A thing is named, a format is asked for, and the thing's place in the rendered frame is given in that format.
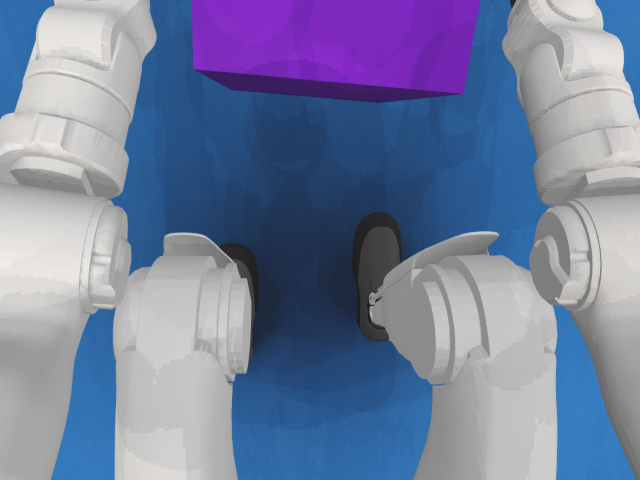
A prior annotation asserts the carton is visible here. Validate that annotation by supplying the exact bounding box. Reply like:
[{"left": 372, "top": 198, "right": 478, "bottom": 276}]
[{"left": 192, "top": 0, "right": 480, "bottom": 103}]

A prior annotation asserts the right robot upper arm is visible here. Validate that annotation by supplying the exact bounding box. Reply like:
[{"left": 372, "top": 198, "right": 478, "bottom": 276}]
[{"left": 529, "top": 194, "right": 640, "bottom": 480}]

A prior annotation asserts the left robot forearm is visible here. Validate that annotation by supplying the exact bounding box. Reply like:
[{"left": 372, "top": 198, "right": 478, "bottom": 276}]
[{"left": 0, "top": 0, "right": 157, "bottom": 200}]

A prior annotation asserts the left robot foot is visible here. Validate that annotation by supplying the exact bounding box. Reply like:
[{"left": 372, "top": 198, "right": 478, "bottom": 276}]
[{"left": 219, "top": 243, "right": 259, "bottom": 365}]

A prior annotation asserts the right robot forearm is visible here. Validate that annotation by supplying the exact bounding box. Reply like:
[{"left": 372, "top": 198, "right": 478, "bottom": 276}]
[{"left": 502, "top": 0, "right": 640, "bottom": 207}]

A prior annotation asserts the right robot shin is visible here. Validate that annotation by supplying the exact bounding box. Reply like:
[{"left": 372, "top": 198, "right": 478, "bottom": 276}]
[{"left": 369, "top": 231, "right": 557, "bottom": 361}]

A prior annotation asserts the left robot upper arm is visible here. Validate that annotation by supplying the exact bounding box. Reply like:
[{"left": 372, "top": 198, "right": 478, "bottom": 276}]
[{"left": 0, "top": 182, "right": 131, "bottom": 480}]

